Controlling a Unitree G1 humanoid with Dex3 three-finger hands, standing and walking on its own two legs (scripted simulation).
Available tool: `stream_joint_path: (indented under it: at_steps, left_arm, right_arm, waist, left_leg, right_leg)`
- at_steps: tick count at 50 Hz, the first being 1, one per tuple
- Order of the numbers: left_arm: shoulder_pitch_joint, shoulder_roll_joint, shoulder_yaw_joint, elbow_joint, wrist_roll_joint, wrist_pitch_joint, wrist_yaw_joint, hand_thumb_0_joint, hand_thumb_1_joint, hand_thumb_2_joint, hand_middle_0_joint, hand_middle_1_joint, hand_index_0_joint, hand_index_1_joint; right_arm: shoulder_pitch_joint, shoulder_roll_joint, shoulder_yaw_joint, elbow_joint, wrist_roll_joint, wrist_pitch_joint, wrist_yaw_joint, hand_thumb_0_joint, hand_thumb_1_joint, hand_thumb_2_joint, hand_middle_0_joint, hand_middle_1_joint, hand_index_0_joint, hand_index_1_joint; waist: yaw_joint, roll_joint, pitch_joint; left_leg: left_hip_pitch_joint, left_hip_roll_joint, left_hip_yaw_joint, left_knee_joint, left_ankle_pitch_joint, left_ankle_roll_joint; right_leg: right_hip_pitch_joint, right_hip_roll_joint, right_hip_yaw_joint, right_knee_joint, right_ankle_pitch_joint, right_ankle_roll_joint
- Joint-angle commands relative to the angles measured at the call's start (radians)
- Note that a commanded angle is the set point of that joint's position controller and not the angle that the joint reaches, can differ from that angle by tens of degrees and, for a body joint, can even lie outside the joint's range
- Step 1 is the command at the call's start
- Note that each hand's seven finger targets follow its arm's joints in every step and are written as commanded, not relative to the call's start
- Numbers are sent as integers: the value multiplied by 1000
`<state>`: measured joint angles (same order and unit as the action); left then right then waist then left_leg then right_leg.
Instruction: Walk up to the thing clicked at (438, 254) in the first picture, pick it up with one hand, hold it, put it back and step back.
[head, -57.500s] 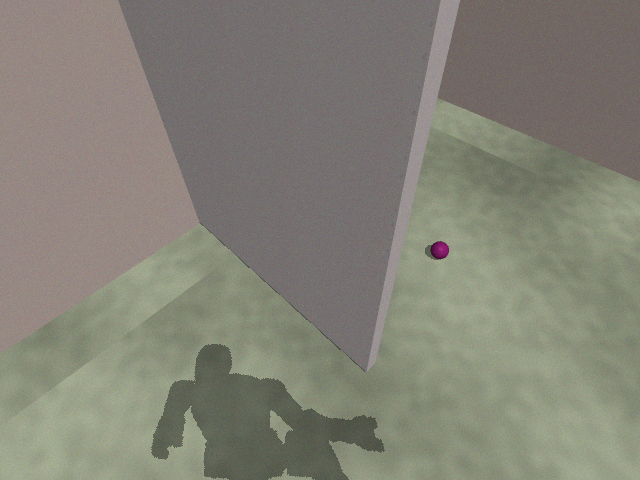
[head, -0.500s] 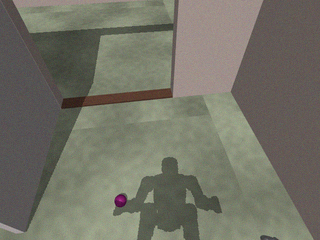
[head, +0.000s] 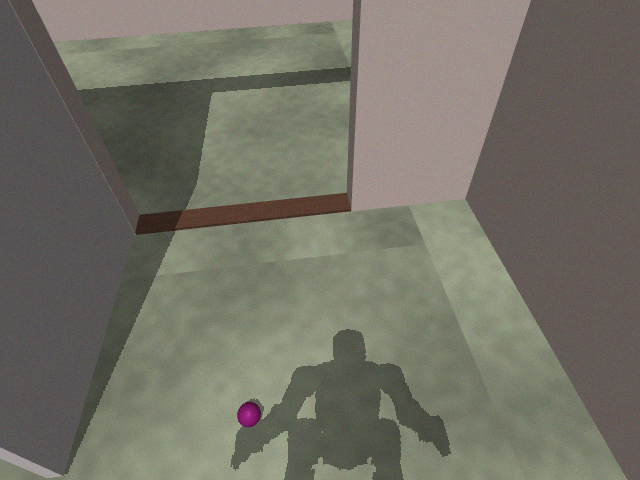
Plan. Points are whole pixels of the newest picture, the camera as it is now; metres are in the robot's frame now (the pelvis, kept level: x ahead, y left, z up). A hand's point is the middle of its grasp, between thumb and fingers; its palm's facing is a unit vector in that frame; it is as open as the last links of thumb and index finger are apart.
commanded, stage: stand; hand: left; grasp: from above
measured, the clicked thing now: (249, 414) +0.45 +0.26 -0.74
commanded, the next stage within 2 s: step back in 1.68 s
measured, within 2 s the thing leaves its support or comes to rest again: neither
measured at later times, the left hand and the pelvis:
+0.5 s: hand out of the picture +0.06 +0.23 -0.16, palm faces +0.01 -0.94 -0.33, open 7.4 cm; pelvis +0.01 -0.01 +0.00, yaw +0 degrees
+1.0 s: hand out of the picture +0.08 +0.24 -0.15, palm faces +0.00 -0.94 -0.33, open 7.4 cm; pelvis +0.02 -0.01 +0.00, yaw +0 degrees
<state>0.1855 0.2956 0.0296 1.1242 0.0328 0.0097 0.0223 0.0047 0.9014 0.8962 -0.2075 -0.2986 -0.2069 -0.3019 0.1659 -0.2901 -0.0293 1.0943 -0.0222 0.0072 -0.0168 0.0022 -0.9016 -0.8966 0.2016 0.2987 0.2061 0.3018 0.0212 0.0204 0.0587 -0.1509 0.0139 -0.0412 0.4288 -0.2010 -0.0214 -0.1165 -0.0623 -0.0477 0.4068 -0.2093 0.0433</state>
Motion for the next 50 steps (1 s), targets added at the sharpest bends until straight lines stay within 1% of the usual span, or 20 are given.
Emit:
stream_joint_path:
  at_steps: [1,3,4,9,11,16,18,20,22,24,26,27,31,34,38,42,44,46,49,50]
  left_arm:
    - [-29,195,39,-44,1,-20,15,0,899,900,-200,-300,-200,-300]
    - [-31,198,39,-38,-3,-24,14,0,899,900,-200,-300,-200,-300]
    - [-36,202,39,-38,-2,-26,13,0,899,900,-200,-300,-200,-300]
    - [-52,209,41,-30,-8,-24,11,0,899,900,-200,-300,-200,-300]
    - [-50,204,39,-24,-10,-26,10,0,899,900,-200,-300,-200,-300]
    - [-72,215,42,-23,-12,-26,7,0,899,900,-200,-300,-200,-300]
    - [-70,212,42,-21,-11,-26,7,0,899,900,-200,-300,-200,-300]
    - [-81,215,43,-21,-12,-26,6,0,899,900,-200,-300,-200,-300]
    - [-80,215,42,-20,-12,-27,5,0,899,900,-200,-300,-200,-300]
    - [-91,222,45,-20,-12,-26,5,0,899,900,-200,-300,-200,-300]
    - [-81,212,42,-15,-13,-25,4,0,899,900,-200,-300,-200,-300]
    - [-90,220,46,-18,-14,-26,5,0,899,900,-200,-300,-200,-300]
    - [-95,216,41,-20,-12,-27,2,0,899,900,-200,-300,-200,-300]
    - [-101,217,42,-21,-13,-28,1,0,899,900,-200,-300,-200,-300]
    - [-100,219,39,-24,-13,-28,-2,0,899,900,-200,-300,-200,-300]
    - [-101,225,41,-23,-14,-27,-2,0,899,900,-200,-300,-200,-300]
    - [-108,228,41,-31,-15,-30,-1,0,899,900,-200,-300,-200,-300]
    - [-107,225,39,-31,-15,-32,-1,0,899,900,-200,-300,-200,-300]
    - [-108,232,38,-31,-14,-31,-4,0,899,900,-200,-300,-200,-300]
    - [-107,235,39,-34,-13,-31,-4,0,899,900,-200,-300,-200,-300]
  right_arm:
    - [-46,-200,-38,-51,-4,-18,-10,0,-900,-900,200,300,200,300]
    - [-39,-198,-34,-45,-1,-18,-8,0,-900,-900,200,300,200,300]
    - [-44,-195,-32,-43,-2,-20,-7,0,-900,-900,200,300,200,300]
    - [-44,-202,-25,-34,-1,-20,-7,0,-900,-900,200,300,200,300]
    - [-50,-208,-25,-33,1,-22,-8,0,-900,-900,200,300,200,300]
    - [-44,-208,-18,-25,1,-24,-7,0,-900,-900,200,300,200,300]
    - [-56,-217,-19,-29,2,-26,-8,0,-900,-900,200,300,200,300]
    - [-49,-219,-17,-23,2,-25,-9,0,-900,-900,200,300,200,300]
    - [-61,-223,-18,-25,4,-25,-9,0,-900,-900,200,300,200,300]
    - [-53,-214,-14,-21,2,-24,-9,0,-900,-900,200,300,200,300]
    - [-63,-217,-13,-21,4,-25,-9,0,-900,-900,200,300,200,300]
    - [-54,-217,-13,-21,3,-26,-9,0,-900,-900,200,300,200,300]
    - [-66,-226,-13,-21,5,-27,-7,0,-900,-900,200,300,200,300]
    - [-67,-227,-13,-20,4,-27,-7,0,-900,-900,200,300,200,300]
    - [-78,-232,-13,-18,4,-29,-7,0,-900,-900,200,300,200,300]
    - [-75,-228,-11,-16,6,-29,-6,0,-900,-900,200,300,200,300]
    - [-85,-235,-13,-22,6,-30,-5,0,-900,-900,200,300,200,300]
    - [-90,-236,-14,-21,5,-30,-4,0,-900,-900,200,300,200,300]
    - [-88,-241,-13,-18,6,-26,-3,0,-900,-900,200,300,200,300]
    - [-91,-245,-15,-20,4,-26,-3,0,-900,-900,200,300,200,300]
  waist:
    - [-5,-13,7]
    - [-6,-12,4]
    - [-6,-24,-6]
    - [-9,-7,-7]
    - [-5,-11,-23]
    - [-10,-4,-16]
    - [-7,-12,-36]
    - [-12,-8,-29]
    - [-9,-11,-43]
    - [-13,-12,-35]
    - [-8,-5,-40]
    - [-10,-16,-49]
    - [-10,-16,-33]
    - [-15,-10,-53]
    - [-10,-4,-49]
    - [-14,-15,-58]
    - [-13,-13,-71]
    - [-12,-17,-69]
    - [-17,-11,-46]
    - [-15,-9,-57]
  left_leg:
    - [-58,77,-86,-118,-53,42]
    - [-50,78,-86,-117,-38,44]
    - [-34,78,-82,-112,2,43]
    - [-32,84,-76,-118,16,43]
    - [-12,87,-74,-113,58,42]
    - [-22,87,-67,-125,56,39]
    - [-3,93,-69,-120,92,41]
    - [-5,92,-67,-123,80,38]
    - [10,98,-67,-118,116,41]
    - [-5,94,-60,-123,107,39]
    - [5,97,-63,-121,123,40]
    - [12,101,-61,-121,145,40]
    - [6,100,-63,-125,120,35]
    - [12,102,-58,-114,153,37]
    - [13,103,-60,-125,154,33]
    - [20,105,-59,-126,144,37]
    - [36,109,-57,-119,204,36]
    - [40,109,-56,-113,201,37]
    - [19,103,-56,-128,114,35]
    - [21,106,-55,-123,133,38]
  right_leg:
    - [-15,-57,68,-106,-49,-42]
    - [-3,-59,69,-114,-28,-40]
    - [-5,-62,71,-113,-8,-41]
    - [2,-65,73,-118,17,-44]
    - [14,-65,73,-119,37,-43]
    - [22,-66,75,-121,49,-44]
    - [28,-68,74,-120,69,-44]
    - [25,-65,76,-124,63,-42]
    - [30,-69,75,-121,82,-45]
    - [32,-69,73,-120,93,-45]
    - [31,-66,67,-119,98,-43]
    - [40,-71,72,-116,109,-47]
    - [26,-64,68,-129,72,-42]
    - [42,-69,70,-125,119,-43]
    - [38,-67,66,-122,109,-44]
    - [43,-70,69,-122,112,-47]
    - [42,-71,65,-117,154,-47]
    - [40,-71,65,-120,149,-45]
    - [24,-69,73,-138,83,-43]
    - [32,-73,73,-134,110,-46]
